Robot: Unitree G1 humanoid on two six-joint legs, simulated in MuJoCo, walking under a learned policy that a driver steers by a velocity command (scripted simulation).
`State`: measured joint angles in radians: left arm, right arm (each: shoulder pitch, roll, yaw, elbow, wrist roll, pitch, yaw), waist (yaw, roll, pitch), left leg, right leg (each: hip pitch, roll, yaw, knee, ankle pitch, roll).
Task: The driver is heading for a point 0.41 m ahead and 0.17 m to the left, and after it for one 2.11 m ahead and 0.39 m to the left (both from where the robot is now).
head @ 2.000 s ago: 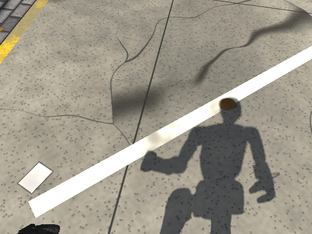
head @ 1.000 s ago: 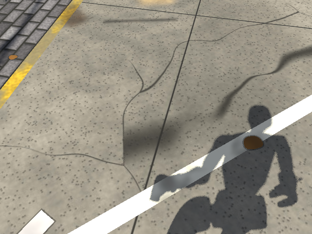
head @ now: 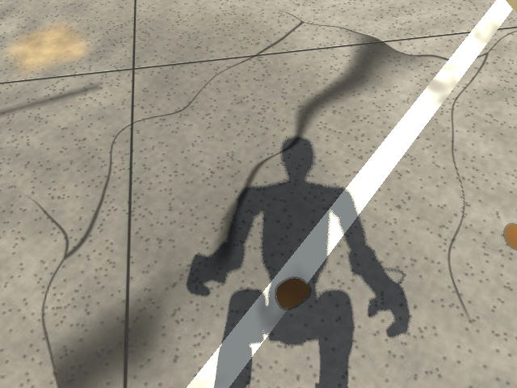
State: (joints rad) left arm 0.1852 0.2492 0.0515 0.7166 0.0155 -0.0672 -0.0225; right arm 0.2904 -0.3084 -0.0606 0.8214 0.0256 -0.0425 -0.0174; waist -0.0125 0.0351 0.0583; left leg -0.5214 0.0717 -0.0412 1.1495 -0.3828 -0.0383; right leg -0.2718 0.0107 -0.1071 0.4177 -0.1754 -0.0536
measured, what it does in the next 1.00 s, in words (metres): walks ahead, turning left: left foot, then right foot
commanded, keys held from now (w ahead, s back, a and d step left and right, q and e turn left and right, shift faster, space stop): q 0.54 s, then w+q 0.44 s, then e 0.02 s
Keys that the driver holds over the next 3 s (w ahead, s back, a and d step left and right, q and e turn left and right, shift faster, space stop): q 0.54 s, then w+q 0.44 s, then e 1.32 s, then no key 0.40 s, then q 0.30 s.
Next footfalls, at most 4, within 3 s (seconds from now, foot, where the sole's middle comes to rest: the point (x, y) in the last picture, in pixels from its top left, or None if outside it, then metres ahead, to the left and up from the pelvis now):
0.30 left None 0.20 0.13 -0.78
0.70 right None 0.23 -0.10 -0.78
1.16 left None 0.30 0.29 -0.78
1.60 right None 0.42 0.07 -0.78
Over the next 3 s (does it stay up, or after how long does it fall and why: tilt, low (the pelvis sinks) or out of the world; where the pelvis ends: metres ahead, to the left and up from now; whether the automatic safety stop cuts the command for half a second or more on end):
stays up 0.33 0.13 -0.01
